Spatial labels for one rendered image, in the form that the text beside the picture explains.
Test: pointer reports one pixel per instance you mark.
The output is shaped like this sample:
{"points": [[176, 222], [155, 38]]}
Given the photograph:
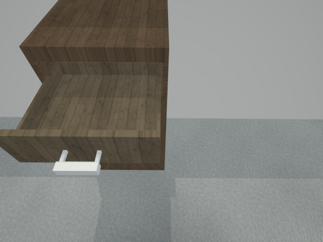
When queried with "handle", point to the handle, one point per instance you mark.
{"points": [[63, 167]]}

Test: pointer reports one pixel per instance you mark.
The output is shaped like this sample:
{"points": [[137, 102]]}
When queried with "cabinet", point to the cabinet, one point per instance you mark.
{"points": [[132, 31]]}

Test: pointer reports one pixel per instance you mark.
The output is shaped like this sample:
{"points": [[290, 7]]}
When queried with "drawer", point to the drawer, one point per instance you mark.
{"points": [[83, 107]]}

